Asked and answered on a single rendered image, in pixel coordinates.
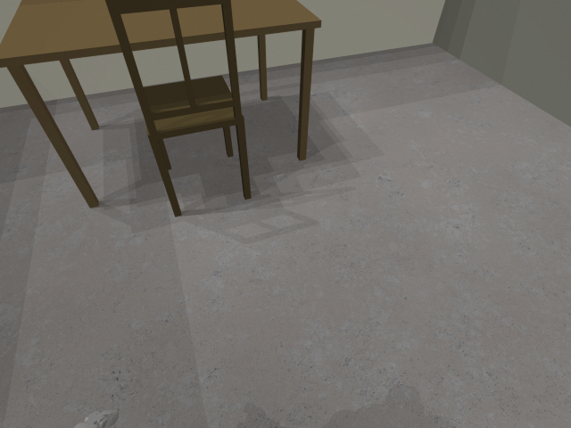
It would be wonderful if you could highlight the robot left hand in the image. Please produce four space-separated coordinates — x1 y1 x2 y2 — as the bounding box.
74 410 119 428

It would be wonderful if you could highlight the chair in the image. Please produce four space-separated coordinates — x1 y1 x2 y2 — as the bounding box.
105 0 252 217

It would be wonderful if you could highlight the table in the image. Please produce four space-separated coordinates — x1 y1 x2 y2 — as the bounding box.
0 0 321 208

